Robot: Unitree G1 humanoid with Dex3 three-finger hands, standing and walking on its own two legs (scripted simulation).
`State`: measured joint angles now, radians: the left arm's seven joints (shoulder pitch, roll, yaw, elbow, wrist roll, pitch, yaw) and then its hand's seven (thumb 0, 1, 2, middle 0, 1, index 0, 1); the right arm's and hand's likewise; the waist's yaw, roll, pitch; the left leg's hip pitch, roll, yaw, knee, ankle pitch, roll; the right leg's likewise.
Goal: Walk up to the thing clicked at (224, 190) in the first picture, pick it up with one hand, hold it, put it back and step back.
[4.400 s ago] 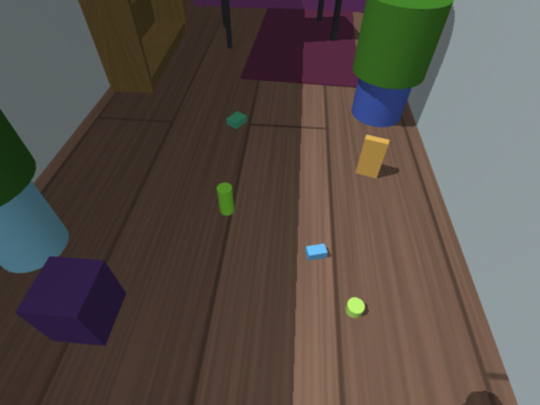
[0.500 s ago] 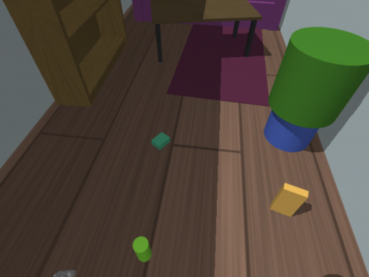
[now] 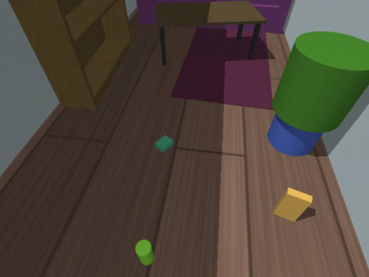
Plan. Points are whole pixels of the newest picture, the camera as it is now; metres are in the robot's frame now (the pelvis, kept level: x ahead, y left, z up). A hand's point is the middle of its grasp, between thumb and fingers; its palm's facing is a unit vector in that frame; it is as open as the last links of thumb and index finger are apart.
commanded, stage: walk up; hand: left
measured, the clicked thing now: (145, 252) +0.38 +0.20 -0.70
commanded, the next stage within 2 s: stand in 0.34 s
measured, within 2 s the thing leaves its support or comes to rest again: neither
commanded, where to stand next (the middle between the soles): +0.02 +0.01 m, yaw -1 degrees
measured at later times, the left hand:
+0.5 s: hand out of the picture +0.09 +0.25 -0.16, palm faces -0.01 -0.94 -0.34, open 7.4 cm
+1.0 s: hand out of the picture +0.06 +0.24 -0.16, palm faces -0.03 -0.94 -0.34, open 7.4 cm
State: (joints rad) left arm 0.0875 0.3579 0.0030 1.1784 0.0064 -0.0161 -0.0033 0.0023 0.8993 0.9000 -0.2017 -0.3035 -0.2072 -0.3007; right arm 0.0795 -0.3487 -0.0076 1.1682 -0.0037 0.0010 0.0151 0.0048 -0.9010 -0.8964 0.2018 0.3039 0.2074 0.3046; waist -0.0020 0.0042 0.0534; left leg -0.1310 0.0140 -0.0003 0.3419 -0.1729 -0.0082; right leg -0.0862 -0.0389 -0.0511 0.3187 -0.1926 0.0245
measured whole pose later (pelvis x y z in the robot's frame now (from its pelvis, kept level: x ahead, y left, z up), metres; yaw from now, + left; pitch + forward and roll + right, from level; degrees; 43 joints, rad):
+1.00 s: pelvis -0.01 -0.02 +0.00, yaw +0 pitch -3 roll +0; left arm 0.11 0.35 0.00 1.15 0.00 -0.01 -0.01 0.00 0.90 0.90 -0.20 -0.30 -0.21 -0.30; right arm 0.11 -0.35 0.00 1.15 -0.01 0.00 0.01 0.00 -0.90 -0.90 0.20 0.30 0.21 0.30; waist -0.01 0.01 0.05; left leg -0.13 0.04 -0.01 0.31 -0.14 -0.03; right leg -0.09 -0.02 -0.06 0.31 -0.18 0.00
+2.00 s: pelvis +0.00 -0.02 +0.00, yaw -1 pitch -2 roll +0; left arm 0.11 0.36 -0.01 1.13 0.01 -0.01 0.00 0.00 0.90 0.90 -0.20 -0.30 -0.21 -0.30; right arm 0.10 -0.35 0.00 1.13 -0.01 0.00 0.01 0.00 -0.90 -0.90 0.20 0.30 0.21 0.30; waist -0.01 0.00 0.05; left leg -0.11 0.04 0.00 0.31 -0.16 -0.04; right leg -0.08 -0.01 -0.05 0.31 -0.19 0.00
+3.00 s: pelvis +0.00 -0.01 -0.03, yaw -2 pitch +8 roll +0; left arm -0.01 0.35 0.21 0.95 0.07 0.07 -0.03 0.00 0.17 0.27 -0.06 -0.09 -0.07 -0.08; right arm 0.25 -0.24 -0.03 0.73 0.03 -0.04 -0.02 0.01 -0.91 -0.90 0.20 0.30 0.21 0.30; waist -0.04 -0.01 -0.01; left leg -0.48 0.04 0.01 0.65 -0.31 -0.03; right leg -0.46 -0.02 -0.03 0.65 -0.33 0.00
